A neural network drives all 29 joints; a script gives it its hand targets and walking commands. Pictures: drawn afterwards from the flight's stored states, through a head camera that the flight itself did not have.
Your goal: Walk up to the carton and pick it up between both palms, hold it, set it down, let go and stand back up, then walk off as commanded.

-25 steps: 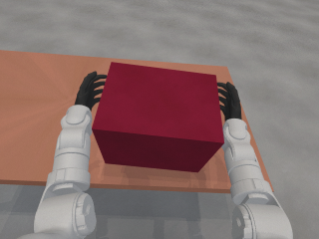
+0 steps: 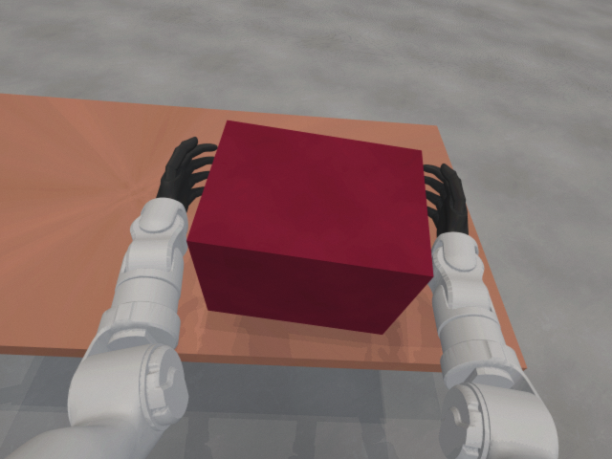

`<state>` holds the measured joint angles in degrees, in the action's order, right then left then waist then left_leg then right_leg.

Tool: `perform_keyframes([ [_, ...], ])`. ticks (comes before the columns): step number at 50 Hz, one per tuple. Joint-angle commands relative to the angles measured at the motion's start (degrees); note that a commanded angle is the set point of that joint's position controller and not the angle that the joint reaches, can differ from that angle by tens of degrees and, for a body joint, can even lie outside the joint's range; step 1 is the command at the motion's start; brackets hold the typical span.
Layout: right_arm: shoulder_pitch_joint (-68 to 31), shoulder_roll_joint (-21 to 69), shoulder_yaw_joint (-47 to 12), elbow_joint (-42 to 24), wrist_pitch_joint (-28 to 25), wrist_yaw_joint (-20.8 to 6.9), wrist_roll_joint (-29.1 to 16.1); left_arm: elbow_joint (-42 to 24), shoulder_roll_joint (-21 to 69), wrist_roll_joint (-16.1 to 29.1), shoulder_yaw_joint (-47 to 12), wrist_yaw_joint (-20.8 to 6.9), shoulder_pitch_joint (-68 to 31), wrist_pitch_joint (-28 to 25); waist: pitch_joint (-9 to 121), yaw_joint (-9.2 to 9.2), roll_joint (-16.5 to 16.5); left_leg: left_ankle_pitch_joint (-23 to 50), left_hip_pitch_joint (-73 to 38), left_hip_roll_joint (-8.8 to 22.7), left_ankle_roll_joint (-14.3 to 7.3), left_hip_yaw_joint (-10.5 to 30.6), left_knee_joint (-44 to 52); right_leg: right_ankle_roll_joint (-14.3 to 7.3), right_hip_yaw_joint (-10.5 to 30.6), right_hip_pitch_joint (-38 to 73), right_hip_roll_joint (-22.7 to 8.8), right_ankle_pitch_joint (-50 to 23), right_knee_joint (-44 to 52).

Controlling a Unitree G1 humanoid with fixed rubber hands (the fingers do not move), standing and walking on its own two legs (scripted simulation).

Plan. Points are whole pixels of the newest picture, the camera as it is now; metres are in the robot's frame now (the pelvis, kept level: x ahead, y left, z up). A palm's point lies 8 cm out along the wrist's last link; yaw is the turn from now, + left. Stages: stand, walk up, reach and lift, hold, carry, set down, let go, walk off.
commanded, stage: set down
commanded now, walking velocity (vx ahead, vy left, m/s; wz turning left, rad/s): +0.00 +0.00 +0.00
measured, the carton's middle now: (309, 234) +0.40 -0.02 +0.06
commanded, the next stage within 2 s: none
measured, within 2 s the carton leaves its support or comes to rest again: rests again in 1.08 s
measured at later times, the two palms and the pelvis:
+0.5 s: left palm (177, 201) +0.44 +0.18 +0.08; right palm (428, 224) +0.40 -0.19 +0.08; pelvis +0.02 +0.01 +0.00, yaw +0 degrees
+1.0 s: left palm (182, 206) +0.46 +0.18 +0.05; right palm (419, 233) +0.41 -0.18 +0.05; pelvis +0.02 +0.01 +0.00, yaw +0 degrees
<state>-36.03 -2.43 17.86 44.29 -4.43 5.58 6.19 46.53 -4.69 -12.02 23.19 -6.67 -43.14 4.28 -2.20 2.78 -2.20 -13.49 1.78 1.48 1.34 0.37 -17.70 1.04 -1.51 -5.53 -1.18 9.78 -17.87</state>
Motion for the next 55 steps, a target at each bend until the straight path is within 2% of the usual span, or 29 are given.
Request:
perform_keyframes([
  [1,-37.05,29.58,-8.69,-5.98,-2.2,-8.07,9.69,4.71,20.69,0.17,-11.95,-7.68,-41.03,-3.36,17.84,2.21,-1.08,3.12,15.64,-4.33,-1.22,-6.35,5.89,2.55,-2.16,21.3,0.11,-18.11,-0.08],
  [2,-37.01,31.04,-10.35,-6.54,-2.87,-8.21,8.9,2.16,20.84,0.06,-12.48,-7.22,-41.64,-4.29,20.51,0.87,1.0,4.74,15.0,-4.54,-1.04,-6.72,5.36,2.52,-1.47,21.94,-0.24,-19.91,-0.7],
  [4,-36.36,31.21,-11.13,-6.81,-2.32,-8.12,9.26,3.61,19.34,0.54,-12.25,-7.1,-42.33,-4.94,22.76,1.05,-0.36,6.59,15.1,-4.73,-1.14,-6.64,4.54,3.1,-1.27,23.07,-0.58,-25.44,-1.72],
  [6,-36.18,31.05,-10.13,-6.64,-3.73,-7.49,10.6,2.68,21.21,0.6,-13.51,-7.11,-41.66,-5.81,24.94,2.74,-0.07,8.35,16.67,-4.85,-0.43,-6.07,4.39,2.93,-1.68,25.14,-0.62,-29.33,-2.74],
  [7,-35.69,31.03,-8.93,-4.74,-3.88,-7.74,10.83,2.25,21.22,0.92,-14.05,-6.96,-44.42,-6.74,25.76,3.76,2.65,9.99,14.99,-4.6,0.04,-5.73,3.84,2.91,-2.25,22.7,-0.34,-27.8,-2.43],
  [10,-34.79,32.24,-10.43,-2.34,-4.85,-7.44,10.26,2.75,22.15,1.46,-15.37,-6.24,-41.53,-7.12,26.89,3.22,0.33,15.26,14.97,-4.35,0.63,-5.89,1.5,2.6,-1.77,22.03,0.3,-33.33,-3.97],
  [11,-33.17,30.6,-8.64,-1.58,-3.39,-7.04,10.77,5.36,19.81,1.06,-13.82,-6.85,-40.2,-6.41,21.89,4.41,0.38,10.92,16.67,-4.43,-0.18,-6.28,2.57,2.67,-1.32,23.16,-0.38,-31.54,-3.45],
  [13,-34.34,32.18,-9.14,-1.59,-3.97,-7.36,10.48,5.85,20.78,-0.45,-12.41,-7.09,-40.82,-6.98,23.19,3.04,0.73,14.73,13.97,-4.19,-0.09,-6.07,1.42,3.08,-1.8,21.96,0.39,-31.16,-3.79],
  [15,-34.91,31.12,-7.92,-3.64,-4.12,-7.37,11.62,5.77,19.93,0.6,-13.25,-7.29,-42.51,-7.08,25.39,4.33,0.99,11.45,16.68,-3.97,-0.07,-5.86,2.82,2.6,-2.19,22.1,-0.09,-29.27,-3.37],
  [18,-34.7,33.39,-8.67,-0.91,-5.53,-7.58,11.82,5.57,20.11,0.34,-13.2,-6.37,-43.16,-9.33,28.75,2.92,2.87,19.95,14.13,-4.01,1.17,-6.37,-0.17,2.2,-2.24,21.68,0.67,-33.13,-4.44],
  [19,-34.09,32.39,-8.05,-0.39,-5.98,-7.73,11.18,3.29,21.25,1.11,-15.95,-5.96,-44.65,-9.73,28.98,4.59,6.15,22.34,12.23,-3.83,2.36,-5.33,-1.1,2.08,-2.8,18.55,0.7,-32.85,-5.07],
  [20,-32.62,33.12,-8.71,0.76,-6.25,-7.6,12.18,4.45,20.75,1.18,-15.1,-5.75,-42.4,-10.07,31.89,3.82,4.49,23.71,12.85,-3.81,2.28,-5.37,-2.03,1.72,-2.41,20.29,0.71,-34.65,-4.74],
  [21,-35.94,32.39,-7.63,-1.8,-6.77,-7.54,12.32,5.17,21.52,3.25,-17.06,-5.84,-47.15,-10.82,33.56,5.52,3.61,20.06,13.56,-3.61,1.96,-5.5,-1.81,1.82,-3.06,18.13,0.92,-33.59,-5.33],
  [22,-36.16,33.92,-8.42,-1.41,-7.24,-7.35,12.02,7.22,21.01,2.07,-15.38,-5.7,-43.54,-11.0,32.77,3.5,2.24,21.03,15.3,-3.85,1.43,-5.64,-1.89,1.87,-2.15,19.41,0.41,-36.15,-5.59],
  [26,-33.98,32.28,-4.65,5.29,-7.48,-7.6,13.79,7.4,21.43,1.95,-17.32,-5.31,-46.57,-12.07,31.87,6.03,6.89,23.72,11.15,-3.19,3.12,-5.29,-3.01,1.47,-3.57,13.91,0.73,-31.11,-4.41],
  [27,-33.81,31.01,-4.59,4.19,-7.33,-7.65,12.84,9.23,21.16,2.56,-16.82,-5.18,-45.06,-11.26,30.55,6.43,5.24,25.28,10.07,-2.7,3.04,-4.94,-3.28,1.23,-3.46,13.31,1.16,-31.9,-4.43],
  [31,-37.32,34.22,-7.73,1.28,-10.78,-7.83,12.66,8.3,21.76,3.27,-17.02,-4.46,-45.06,-14.61,39.59,2.74,6.04,31.68,11.94,-3.28,3.5,-5.67,-5.19,1.03,-2.76,15.57,0.9,-39.09,-5.59],
  [32,-37.5,33.81,-6.83,3.04,-11.38,-7.69,13.46,8.93,21.63,4.35,-19.43,-4.3,-46.49,-15.25,42.11,5.03,6.61,30.58,13.38,-3.0,3.71,-5.3,-5.91,0.77,-3.45,14.51,0.99,-38.75,-6.45],
  [33,-37.26,32.45,-4.12,4.6,-11.24,-7.76,13.9,10.04,20.53,4.13,-19.27,-4.14,-49.02,-15.64,40.9,5.0,8.66,30.41,13.33,-2.78,4.06,-5.13,-6.3,0.68,-3.32,12.81,0.71,-36.83,-6.84],
  [34,-35.56,33.6,-5.11,6.53,-10.35,-8.02,14.35,12.16,21.1,4.73,-17.84,-4.08,-48.02,-15.77,38.16,4.52,5.21,29.42,14.03,-2.82,3.16,-5.59,-6.05,0.95,-2.85,14.05,0.65,-38.0,-6.73],
  [35,-35.64,33.09,-5.4,6.36,-10.83,-7.85,13.47,12.95,21.79,4.1,-17.58,-4.27,-45.01,-15.94,36.45,5.12,6.19,30.89,12.44,-2.5,3.33,-5.16,-6.03,0.99,-2.7,13.84,0.73,-39.22,-6.77],
  [37,-38.18,33.38,-5.49,4.85,-11.01,-7.87,13.16,13.39,21.27,3.69,-17.3,-4.16,-46.38,-16.08,37.7,3.39,4.9,27.83,15.85,-2.57,2.77,-5.23,-5.09,1.19,-2.63,15.54,0.65,-37.18,-6.89],
  [41,-34.51,29.96,-2.25,9.74,-10.85,-8.28,13.87,14.83,21.86,3.47,-18.44,-4.63,-44.86,-15.43,34.74,6.79,9.04,32.27,10.0,-1.93,4.95,-5.01,-5.83,0.4,-4.49,8.08,1.35,-32.76,-5.22],
  [44,-37.66,32.47,-1.9,8.1,-11.28,-8.04,14.64,15.94,20.21,2.82,-16.3,-5.13,-45.9,-16.73,34.55,4.67,5.43,29.57,12.99,-2.32,3.57,-5.48,-6.19,0.4,-2.67,9.72,1.12,-33.06,-4.93],
  [45,-38.28,31.88,-1.66,7.83,-11.16,-7.89,14.22,17.22,20.56,3.4,-16.5,-5.24,-46.17,-16.86,33.84,5.73,4.99,26.91,15.39,-2.92,3.14,-5.21,-5.83,0.91,-2.4,11.24,0.6,-34.98,-5.76],
  [47,-37.15,33.75,-3.36,9.13,-11.78,-8.19,13.96,16.25,20.84,2.28,-15.44,-4.85,-45.81,-17.65,36.75,3.87,7.85,30.23,13.99,-2.77,3.66,-6.08,-6.04,1.19,-2.74,12.34,0.48,-38.03,-6.83],
  [48,-36.03,34.7,-4.36,8.42,-12.09,-8.26,14.26,16.97,21.76,1.65,-14.95,-4.88,-43.17,-17.93,37.7,3.64,6.08,29.68,14.99,-2.81,3.49,-5.86,-5.66,0.8,-2.81,13.78,0.55,-38.22,-6.79],
  [50,-38.14,31.53,-1.69,9.55,-12.81,-8.48,14.74,16.61,21.41,3.42,-17.51,-4.46,-46.43,-19.03,38.82,6.2,7.8,30.97,13.74,-1.72,4.11,-4.04,-6.63,0.64,-3.0,9.87,0.88,-35.84,-6.94],
  [55,-38.45,33.42,-1.33,11.71,-14.35,-8.7,16.48,17.57,22.08,4.21,-17.42,-3.54,-48.22,-20.97,41.65,5.08,5.96,32.07,15.3,-1.81,4.08,-4.75,-7.7,0.45,-3.34,8.86,0.89,-36.85,-7.26],
])
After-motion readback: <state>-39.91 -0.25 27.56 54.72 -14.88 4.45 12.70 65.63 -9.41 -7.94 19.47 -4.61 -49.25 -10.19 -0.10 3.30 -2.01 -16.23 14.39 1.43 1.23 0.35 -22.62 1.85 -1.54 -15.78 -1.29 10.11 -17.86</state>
